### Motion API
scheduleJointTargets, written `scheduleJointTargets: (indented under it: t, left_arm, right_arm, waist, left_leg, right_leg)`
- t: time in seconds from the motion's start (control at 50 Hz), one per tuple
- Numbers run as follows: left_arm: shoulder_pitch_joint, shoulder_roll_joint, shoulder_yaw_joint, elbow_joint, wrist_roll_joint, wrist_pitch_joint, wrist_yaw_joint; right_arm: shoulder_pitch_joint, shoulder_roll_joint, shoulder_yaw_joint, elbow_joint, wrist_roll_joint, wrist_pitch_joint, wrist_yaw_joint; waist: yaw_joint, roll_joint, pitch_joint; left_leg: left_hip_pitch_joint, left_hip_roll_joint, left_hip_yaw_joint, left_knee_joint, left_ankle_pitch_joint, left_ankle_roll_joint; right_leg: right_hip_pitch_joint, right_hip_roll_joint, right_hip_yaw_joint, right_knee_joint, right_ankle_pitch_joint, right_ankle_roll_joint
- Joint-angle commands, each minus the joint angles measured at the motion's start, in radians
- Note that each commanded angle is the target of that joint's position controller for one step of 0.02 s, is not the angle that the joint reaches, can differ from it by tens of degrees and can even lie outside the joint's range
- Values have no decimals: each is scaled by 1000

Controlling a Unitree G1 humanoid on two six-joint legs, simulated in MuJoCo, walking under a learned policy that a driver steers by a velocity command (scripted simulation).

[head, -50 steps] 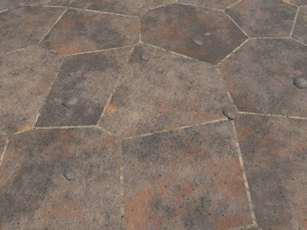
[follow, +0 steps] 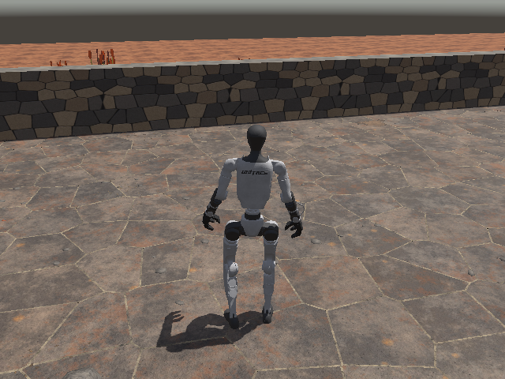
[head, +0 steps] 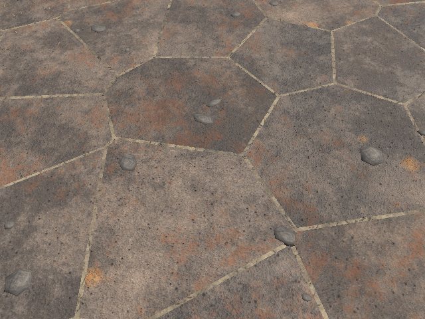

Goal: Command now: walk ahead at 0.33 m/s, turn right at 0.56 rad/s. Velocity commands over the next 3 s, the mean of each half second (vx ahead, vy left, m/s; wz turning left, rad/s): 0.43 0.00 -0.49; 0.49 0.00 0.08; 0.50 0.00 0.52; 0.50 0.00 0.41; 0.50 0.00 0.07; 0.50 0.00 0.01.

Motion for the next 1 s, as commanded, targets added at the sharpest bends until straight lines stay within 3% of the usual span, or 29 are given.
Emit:
scheduleJointTargets:
  t: [0.02, 0.04, 0.06, 0.08, 0.1, 0.18, 0.24, 0.28, 0.36, 0.4, 0.42, 0.44, 0.46, 0.48, 0.5, 0.52, 0.54, 0.56, 0.64, 0.72, 0.82, 0.86, 0.88, 0.9, 0.92, 0.94, 0.96, 0.98, 1.0]
  left_arm:
    - [292, 258, 70, 5, 7, -49, 7]
    - [258, 200, 51, -7, 12, -74, 4]
    - [214, 168, 42, -19, 5, -88, 6]
    - [173, 147, 34, -27, -7, -89, 10]
    - [146, 128, 23, -36, -5, -88, 18]
    - [166, 176, 32, -45, 6, -90, 44]
    - [197, 189, 39, -38, 5, -90, 48]
    - [222, 186, 40, -27, 2, -90, 44]
    - [234, 161, 33, -5, 5, -87, 44]
    - [226, 143, 24, -5, 11, -79, 43]
    - [222, 113, 11, -12, 20, -78, 40]
    - [285, 55, -8, -35, 22, -82, 40]
    - [358, 26, -21, -39, -3, -98, 41]
    - [296, 116, -2, -31, -24, -103, 40]
    - [202, 142, 1, -49, -21, -106, 38]
    - [150, 137, 0, -62, -6, -109, 39]
    - [129, 128, 2, -67, 7, -110, 37]
    - [141, 111, 1, -67, 9, -107, 33]
    - [87, 64, -17, -93, 18, -102, 30]
    - [-45, 36, -35, -126, 20, -113, 21]
    - [-169, 49, -35, -160, 4, -130, -6]
    - [-141, 82, -23, -157, 2, -138, -11]
    - [-80, 102, -13, -142, 4, -141, -9]
    - [41, 143, 10, -106, 9, -142, -1]
    - [213, 207, 31, -82, 30, -141, 11]
    - [288, 297, 49, -64, 45, -127, 12]
    - [301, 210, 29, -59, 42, -124, 9]
    - [234, 154, 10, -64, 33, -125, 9]
    - [169, 120, -3, -66, 31, -127, 9]
  right_arm:
    - [-171, -56, -2, -147, -13, -59, 21]
    - [-179, -89, -10, -154, 17, -83, 39]
    - [-156, -98, -12, -134, 21, -97, 46]
    - [-149, -112, -18, -121, 2, -104, 47]
    - [-147, -116, -22, -112, -9, -104, 46]
    - [-202, -49, -3, -120, -12, -94, 46]
    - [-263, -27, 12, -142, -5, -92, 50]
    - [-284, -39, 13, -157, 2, -93, 52]
    - [-222, -84, 1, -144, 1, -110, 59]
    - [-104, -115, -18, -108, -5, -117, 56]
    - [23, -150, -34, -79, -14, -120, 52]
    - [177, -224, -52, -61, -32, -120, 47]
    - [251, -235, -56, -21, -23, -113, 61]
    - [203, -154, -34, -25, 1, -113, 63]
    - [136, -111, -21, -41, 0, -106, 58]
    - [83, -90, -12, -50, -10, -100, 54]
    - [55, -65, -3, -54, -20, -98, 51]
    - [46, -55, 3, -53, -27, -99, 47]
    - [88, -98, -3, -30, -9, -105, 31]
    - [143, -125, -6, -18, 7, -92, 21]
    - [244, -138, -6, 8, 21, -65, 15]
    - [243, -152, -11, 8, 21, -54, 10]
    - [227, -157, -13, 4, 20, -50, 9]
    - [226, -133, -5, -1, 14, -49, 10]
    - [210, -70, 18, -30, -5, -53, 13]
    - [327, 43, 50, -58, -2, -70, 14]
    - [312, -44, 32, -47, 27, -80, 15]
    - [231, -110, 11, -67, 42, -79, 15]
    - [182, -105, 9, -75, 35, -74, 12]
  waist:
    - [114, -265, -130]
    - [93, -214, -103]
    - [59, -162, -84]
    - [38, -114, -61]
    - [20, -108, -54]
    - [21, -78, -31]
    - [49, -122, -1]
    - [62, -132, 13]
    - [40, -168, 9]
    - [-18, -176, -39]
    - [-75, -151, -131]
    - [-92, 34, -293]
    - [-71, 299, -350]
    - [-82, 187, -221]
    - [-81, 108, -117]
    - [-58, 53, -63]
    - [-35, 47, -33]
    - [-14, 66, -36]
    - [-14, 52, -10]
    - [-54, 33, 10]
    - [-88, 46, 28]
    - [-51, 66, 14]
    - [-7, 71, -14]
    - [53, 55, -92]
    - [131, -13, -239]
    - [86, -297, -388]
    - [108, -280, -400]
    - [105, -208, -244]
    - [82, -160, -166]
  left_leg:
    - [-666, -130, -245, 582, -283, -9]
    - [-717, -84, -307, 601, -209, 20]
    - [-691, -51, -318, 562, -120, 36]
    - [-659, -32, -316, 486, -51, 35]
    - [-595, -20, -318, 415, 15, 30]
    - [-462, -78, -291, 155, 216, -14]
    - [-373, -112, -287, -15, 338, -22]
    - [-327, -118, -295, -61, 368, -19]
    - [-253, -104, -303, -109, 343, 18]
    - [-102, -137, -254, -149, 302, 59]
    - [88, -87, -298, -128, 307, 101]
    - [428, 118, -612, -130, 201, 219]
    - [563, 253, -1029, -319, -61, 320]
    - [485, 241, -1012, -361, -224, 290]
    - [359, 211, -862, -365, -183, 255]
    - [236, 176, -755, -379, -85, 240]
    - [151, 142, -683, -400, 2, 234]
    - [103, 121, -635, -420, 58, 231]
    - [66, 115, -519, -489, 223, 265]
    - [61, 66, -407, -493, 344, 234]
    - [117, 88, -433, -417, 352, 210]
    - [151, 113, -469, -360, 371, 189]
    - [142, 103, -462, -295, 441, 172]
    - [104, 52, -429, -150, 526, 145]
    - [-50, -11, -384, 124, 384, 105]
    - [-400, -150, -294, 481, -117, 39]
    - [-509, -122, -393, 635, -217, 40]
    - [-572, -77, -393, 682, -140, 48]
    - [-554, -36, -372, 666, -56, 48]
  right_leg:
    - [546, -320, 753, -327, -17, -339]
    - [546, -312, 671, -332, 42, -307]
    - [506, -277, 569, -313, 117, -264]
    - [454, -253, 499, -315, 190, -229]
    - [400, -230, 447, -329, 254, -207]
    - [284, -159, 340, -366, 322, -178]
    - [202, -131, 311, -372, 242, -152]
    - [176, -138, 330, -363, 205, -139]
    - [242, -181, 365, -307, 229, -112]
    - [259, -141, 337, -174, 425, -83]
    - [198, -86, 291, 10, 471, -52]
    - [-71, 22, 220, 353, 251, 15]
    - [-314, 116, 229, 604, -296, 48]
    - [-424, 67, 277, 717, -265, 37]
    - [-444, 21, 246, 716, -182, 22]
    - [-415, -22, 211, 675, -109, 15]
    - [-379, -57, 198, 619, -58, 13]
    - [-332, -80, 190, 583, -27, 13]
    - [-357, -110, 146, 415, 56, 49]
    - [-308, -83, 101, 144, 258, 76]
    - [-219, -20, 90, -47, 315, 83]
    - [-152, -10, 100, -93, 264, 64]
    - [-54, 3, 87, -124, 247, 46]
    - [133, 8, 77, -136, 234, 18]
    - [407, -138, 207, -92, 226, -44]
    - [726, -399, 619, -159, 101, -181]
    - [692, -405, 773, -258, -63, -203]
    - [578, -368, 618, -273, -70, -162]
    - [456, -323, 490, -296, -4, -136]
Next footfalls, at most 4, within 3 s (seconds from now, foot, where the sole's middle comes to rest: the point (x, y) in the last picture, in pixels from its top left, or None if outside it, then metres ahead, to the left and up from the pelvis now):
0.42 left None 0.37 0.09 -0.77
0.92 right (310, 282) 0.58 -0.23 -0.77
1.42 left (225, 208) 0.86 0.03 -0.77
1.92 right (252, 138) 1.19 -0.09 -0.77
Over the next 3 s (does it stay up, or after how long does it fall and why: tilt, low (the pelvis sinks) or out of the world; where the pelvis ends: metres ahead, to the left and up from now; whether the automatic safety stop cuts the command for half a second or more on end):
stays up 1.55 0.16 -0.01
